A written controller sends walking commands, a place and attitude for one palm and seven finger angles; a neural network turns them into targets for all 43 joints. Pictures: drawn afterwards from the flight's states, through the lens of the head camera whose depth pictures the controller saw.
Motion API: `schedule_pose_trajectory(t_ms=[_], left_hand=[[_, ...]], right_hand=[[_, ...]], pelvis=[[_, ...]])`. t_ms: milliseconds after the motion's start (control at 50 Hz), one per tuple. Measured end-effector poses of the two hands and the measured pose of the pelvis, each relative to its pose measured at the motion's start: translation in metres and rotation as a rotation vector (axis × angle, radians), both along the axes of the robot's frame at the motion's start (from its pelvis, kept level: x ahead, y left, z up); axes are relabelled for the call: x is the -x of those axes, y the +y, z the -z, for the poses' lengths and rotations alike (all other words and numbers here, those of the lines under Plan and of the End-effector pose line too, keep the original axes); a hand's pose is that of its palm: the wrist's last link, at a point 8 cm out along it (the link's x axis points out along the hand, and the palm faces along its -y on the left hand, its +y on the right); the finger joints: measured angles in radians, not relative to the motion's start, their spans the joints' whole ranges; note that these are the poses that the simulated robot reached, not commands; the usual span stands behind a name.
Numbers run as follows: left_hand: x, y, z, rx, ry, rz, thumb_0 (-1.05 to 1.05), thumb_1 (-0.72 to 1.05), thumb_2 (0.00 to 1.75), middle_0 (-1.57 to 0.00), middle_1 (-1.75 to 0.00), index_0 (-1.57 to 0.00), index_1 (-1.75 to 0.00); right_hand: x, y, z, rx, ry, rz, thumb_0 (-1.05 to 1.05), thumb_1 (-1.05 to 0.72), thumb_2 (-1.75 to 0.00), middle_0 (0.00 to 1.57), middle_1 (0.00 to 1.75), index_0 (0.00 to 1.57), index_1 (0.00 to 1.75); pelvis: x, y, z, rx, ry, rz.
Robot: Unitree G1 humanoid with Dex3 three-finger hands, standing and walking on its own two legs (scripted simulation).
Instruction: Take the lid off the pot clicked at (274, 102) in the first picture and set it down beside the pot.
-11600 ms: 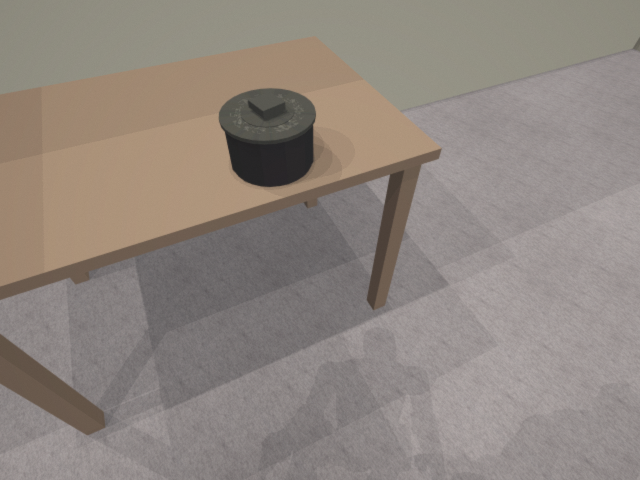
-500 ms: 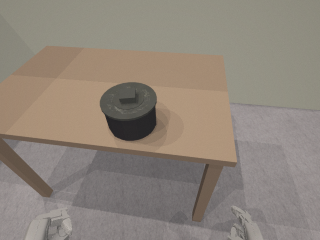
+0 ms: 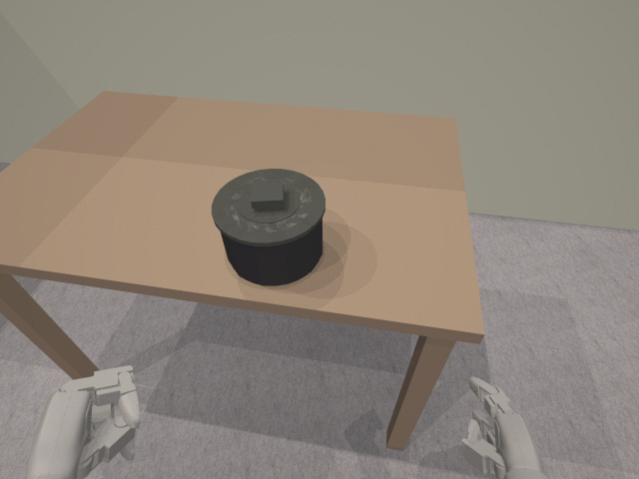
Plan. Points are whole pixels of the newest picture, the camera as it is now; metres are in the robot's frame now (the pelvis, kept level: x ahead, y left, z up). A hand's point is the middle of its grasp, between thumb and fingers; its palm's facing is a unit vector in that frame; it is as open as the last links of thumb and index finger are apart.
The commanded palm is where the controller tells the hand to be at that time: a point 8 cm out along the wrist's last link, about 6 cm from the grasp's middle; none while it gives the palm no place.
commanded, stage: raise the hand higher, near the body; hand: left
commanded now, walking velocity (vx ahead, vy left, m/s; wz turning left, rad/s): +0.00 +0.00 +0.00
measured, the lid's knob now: (267, 194) +0.51 +0.16 +0.07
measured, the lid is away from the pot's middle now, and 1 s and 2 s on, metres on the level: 0.00 0.00 0.00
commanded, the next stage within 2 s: reach forward and open the fingers in 0.18 s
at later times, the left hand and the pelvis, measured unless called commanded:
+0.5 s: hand (96, 383) +0.17 +0.26 +0.09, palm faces +0.04 -0.24 -0.97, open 2.9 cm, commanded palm +0.15 +0.27 +0.14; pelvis -0.01 +0.00 +0.00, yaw -2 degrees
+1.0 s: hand (113, 348) +0.20 +0.25 +0.11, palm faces -0.23 -0.05 -0.97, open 6.7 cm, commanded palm +0.20 +0.26 +0.18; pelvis -0.03 +0.00 +0.00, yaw +0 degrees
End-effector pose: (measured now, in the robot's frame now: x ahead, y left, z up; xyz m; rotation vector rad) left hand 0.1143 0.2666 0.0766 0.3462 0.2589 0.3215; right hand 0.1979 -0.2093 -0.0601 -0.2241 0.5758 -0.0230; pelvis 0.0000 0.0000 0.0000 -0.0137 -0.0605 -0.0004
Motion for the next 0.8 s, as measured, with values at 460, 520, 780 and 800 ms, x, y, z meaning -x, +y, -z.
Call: schedule_pose_trajectory(t_ms=[460,520,780,800], left_hand=[[-0.035,0.002,-0.062,-0.800,0.080,0.175,0.01,0.83,0.90,-1.26,-1.44,-1.25,-1.44],[-0.038,0.005,-0.067,-0.986,0.159,0.217,0.01,0.77,0.93,-1.23,-1.36,-1.23,-1.36],[-0.064,-0.004,-0.078,-1.080,0.251,0.466,0.00,0.39,1.14,-1.11,-0.91,-1.11,-0.91],[-0.067,-0.002,-0.081,-1.095,0.250,0.475,0.00,0.36,1.15,-1.10,-0.88,-1.10,-0.88]], right_hand=[[0.021,-0.005,0.028,-0.009,0.180,-0.017,0.01,-0.90,-0.90,0.20,0.30,0.20,0.30],[0.019,-0.011,0.031,-0.013,0.202,0.001,0.01,-0.90,-0.90,0.20,0.30,0.20,0.30],[0.008,-0.017,0.021,-0.015,0.149,0.019,0.01,-0.90,-0.90,0.20,0.30,0.20,0.30],[0.009,-0.016,0.020,-0.017,0.151,0.015,0.01,-0.90,-0.90,0.20,0.30,0.20,0.30]], pelvis=[[0.013,0.004,0.002,-0.007,0.044,0.036],[0.015,0.003,0.002,-0.008,0.055,0.039],[0.020,-0.001,-0.001,-0.004,0.009,-0.002],[0.022,-0.001,-0.001,-0.004,0.006,-0.004]])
